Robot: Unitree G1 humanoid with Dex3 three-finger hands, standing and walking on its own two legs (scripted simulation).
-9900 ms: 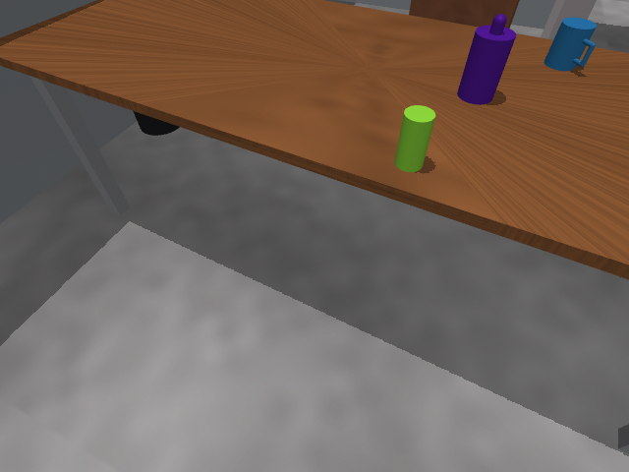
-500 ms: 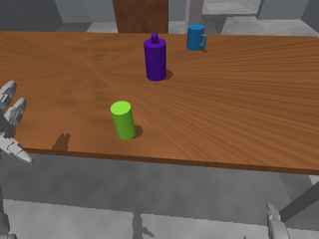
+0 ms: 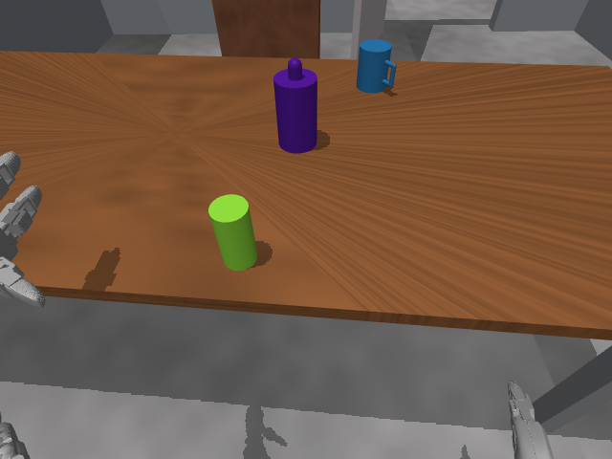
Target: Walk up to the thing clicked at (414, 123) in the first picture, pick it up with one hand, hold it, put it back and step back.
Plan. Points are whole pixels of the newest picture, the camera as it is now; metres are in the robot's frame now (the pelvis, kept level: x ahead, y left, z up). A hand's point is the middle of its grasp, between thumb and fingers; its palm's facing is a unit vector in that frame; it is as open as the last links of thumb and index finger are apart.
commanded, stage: go down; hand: left
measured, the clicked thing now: (234, 234) +0.43 +0.14 +0.04
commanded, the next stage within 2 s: approach in 1.24 s
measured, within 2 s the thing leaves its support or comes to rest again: neither
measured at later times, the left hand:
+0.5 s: hand (31, 236) +0.33 +0.34 +0.16, palm faces +0.05 -1.00 -0.02, open 17.7 cm
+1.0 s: hand (29, 245) +0.31 +0.34 +0.16, palm faces +0.04 -1.00 -0.03, open 17.5 cm
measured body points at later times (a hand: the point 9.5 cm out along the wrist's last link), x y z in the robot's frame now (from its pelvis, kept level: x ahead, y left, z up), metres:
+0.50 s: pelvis +0.01 +0.00 +0.00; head +0.01 +0.00 +0.45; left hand +0.32 +0.40 +0.16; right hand +0.17 -0.26 -0.07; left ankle -0.01 +0.14 -0.73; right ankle +0.00 -0.15 -0.73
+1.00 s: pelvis -0.01 +0.00 +0.00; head -0.01 +0.01 +0.45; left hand +0.30 +0.39 +0.16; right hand +0.15 -0.26 -0.07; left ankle -0.01 +0.14 -0.73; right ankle +0.00 -0.15 -0.73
